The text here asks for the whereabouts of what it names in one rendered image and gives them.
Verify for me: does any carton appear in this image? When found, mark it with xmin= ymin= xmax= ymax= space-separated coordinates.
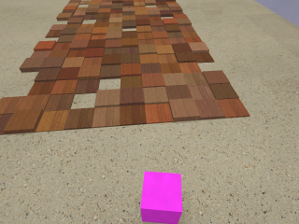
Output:
xmin=140 ymin=171 xmax=182 ymax=224

